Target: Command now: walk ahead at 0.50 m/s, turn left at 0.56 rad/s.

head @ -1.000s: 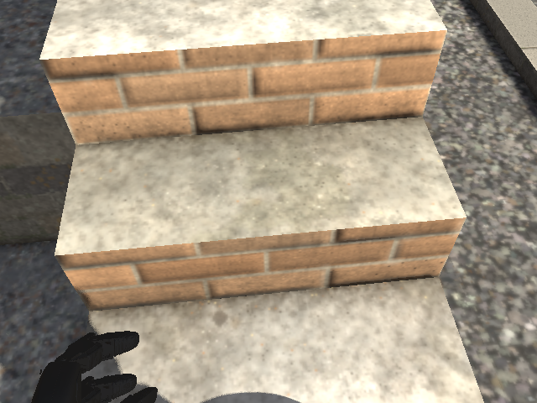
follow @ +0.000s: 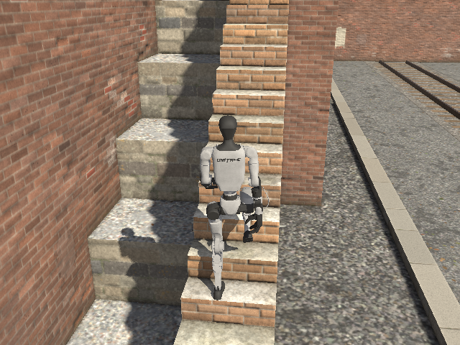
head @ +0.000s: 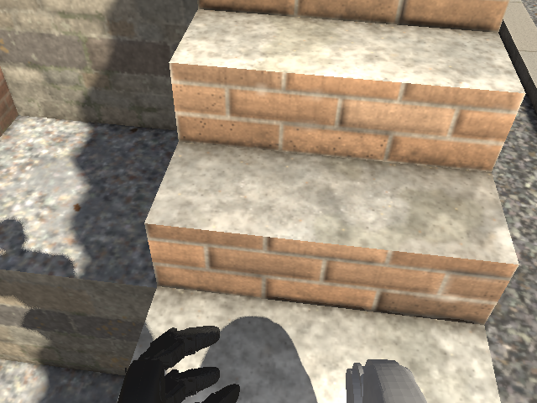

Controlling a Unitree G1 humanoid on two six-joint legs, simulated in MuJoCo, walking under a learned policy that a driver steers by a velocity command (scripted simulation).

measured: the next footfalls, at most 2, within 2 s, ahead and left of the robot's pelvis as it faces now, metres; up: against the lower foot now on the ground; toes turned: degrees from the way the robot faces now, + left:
right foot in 0.14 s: +0.25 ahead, -0.14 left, +0.19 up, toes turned -1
left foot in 0.56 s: +0.27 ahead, +0.15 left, +0.19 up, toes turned +1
